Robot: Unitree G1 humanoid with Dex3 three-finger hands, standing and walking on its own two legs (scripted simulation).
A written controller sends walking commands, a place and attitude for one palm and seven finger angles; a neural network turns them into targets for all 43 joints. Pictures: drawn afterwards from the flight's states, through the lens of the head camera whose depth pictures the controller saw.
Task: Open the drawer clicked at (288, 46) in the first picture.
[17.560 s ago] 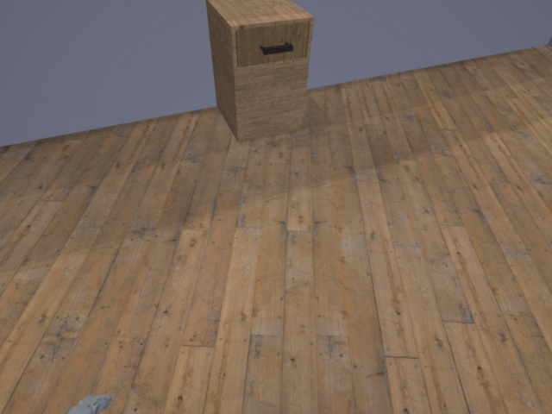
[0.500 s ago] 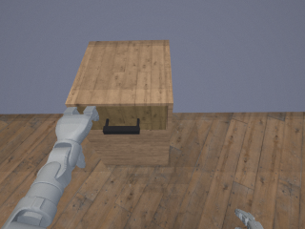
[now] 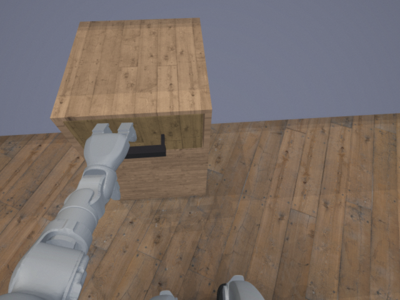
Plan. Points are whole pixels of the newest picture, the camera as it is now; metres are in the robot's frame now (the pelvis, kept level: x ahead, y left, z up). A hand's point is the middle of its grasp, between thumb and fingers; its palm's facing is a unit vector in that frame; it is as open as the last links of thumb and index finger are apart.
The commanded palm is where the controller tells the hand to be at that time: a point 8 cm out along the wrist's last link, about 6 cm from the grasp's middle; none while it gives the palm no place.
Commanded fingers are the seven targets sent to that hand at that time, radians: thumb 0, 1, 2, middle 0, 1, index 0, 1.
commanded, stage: move the hooked fingers above the handle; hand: left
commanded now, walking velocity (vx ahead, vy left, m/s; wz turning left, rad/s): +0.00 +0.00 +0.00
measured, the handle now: (140, 145) +0.55 +0.17 -0.17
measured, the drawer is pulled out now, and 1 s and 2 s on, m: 0.00 0.00 0.00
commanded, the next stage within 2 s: none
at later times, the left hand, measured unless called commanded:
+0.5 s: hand (136, 151) +0.49 +0.16 -0.11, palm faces -0.07 -0.07 -1.00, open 13.8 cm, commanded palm +0.48 +0.17 -0.05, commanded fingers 0.00 -0.50 0.30 -0.30 -1.20 -0.30 -1.20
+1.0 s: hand (135, 151) +0.49 +0.16 -0.10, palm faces -0.09 -0.04 -0.99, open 13.8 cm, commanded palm +0.48 +0.17 -0.06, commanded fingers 0.00 -0.50 0.30 -0.30 -1.20 -0.30 -1.20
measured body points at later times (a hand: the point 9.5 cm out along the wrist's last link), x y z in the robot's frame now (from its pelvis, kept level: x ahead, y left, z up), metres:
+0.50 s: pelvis +0.00 +0.01 -0.06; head +0.15 +0.02 +0.37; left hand +0.49 +0.17 -0.06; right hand +0.00 -0.27 -0.18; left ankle -0.03 +0.08 -0.69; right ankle +0.05 -0.11 -0.69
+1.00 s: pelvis -0.01 +0.00 -0.06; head +0.14 +0.01 +0.37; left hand +0.49 +0.16 -0.05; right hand +0.02 -0.28 -0.18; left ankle -0.03 +0.08 -0.69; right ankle +0.05 -0.11 -0.69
